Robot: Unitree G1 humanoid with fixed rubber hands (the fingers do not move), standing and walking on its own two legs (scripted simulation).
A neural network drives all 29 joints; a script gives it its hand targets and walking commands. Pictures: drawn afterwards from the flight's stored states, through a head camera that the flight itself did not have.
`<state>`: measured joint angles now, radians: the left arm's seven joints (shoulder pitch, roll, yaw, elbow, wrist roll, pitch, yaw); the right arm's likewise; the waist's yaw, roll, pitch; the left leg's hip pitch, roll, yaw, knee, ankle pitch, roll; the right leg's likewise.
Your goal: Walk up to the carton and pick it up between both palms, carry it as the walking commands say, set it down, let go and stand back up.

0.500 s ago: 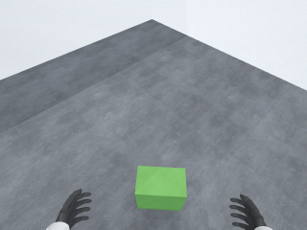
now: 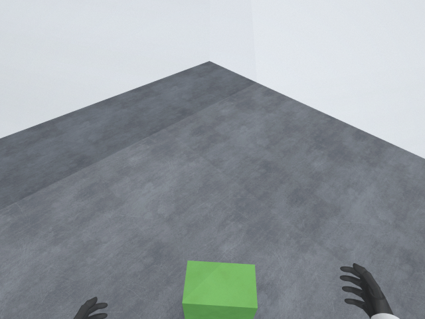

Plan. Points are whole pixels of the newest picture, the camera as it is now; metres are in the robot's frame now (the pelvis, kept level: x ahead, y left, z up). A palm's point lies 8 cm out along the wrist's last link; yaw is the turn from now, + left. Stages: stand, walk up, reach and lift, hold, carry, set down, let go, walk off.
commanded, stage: stand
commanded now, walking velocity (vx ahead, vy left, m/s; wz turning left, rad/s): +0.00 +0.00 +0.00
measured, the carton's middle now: (219, 296) +0.39 -0.01 -0.63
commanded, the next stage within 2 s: none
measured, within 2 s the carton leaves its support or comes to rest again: neither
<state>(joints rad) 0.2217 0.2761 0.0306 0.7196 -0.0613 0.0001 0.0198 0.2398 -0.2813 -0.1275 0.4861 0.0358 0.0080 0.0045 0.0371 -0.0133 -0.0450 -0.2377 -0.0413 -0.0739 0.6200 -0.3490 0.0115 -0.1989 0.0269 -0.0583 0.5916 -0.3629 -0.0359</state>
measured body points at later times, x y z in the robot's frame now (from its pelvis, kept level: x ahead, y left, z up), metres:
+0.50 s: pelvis -0.01 +0.00 +0.00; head -0.05 +0.01 +0.45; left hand +0.11 +0.28 -0.10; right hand +0.17 -0.28 -0.04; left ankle -0.01 +0.11 -0.73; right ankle -0.03 -0.09 -0.73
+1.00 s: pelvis -0.03 +0.00 +0.00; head -0.06 +0.01 +0.45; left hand +0.09 +0.28 -0.10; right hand +0.14 -0.28 -0.05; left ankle -0.01 +0.11 -0.73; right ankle -0.03 -0.09 -0.73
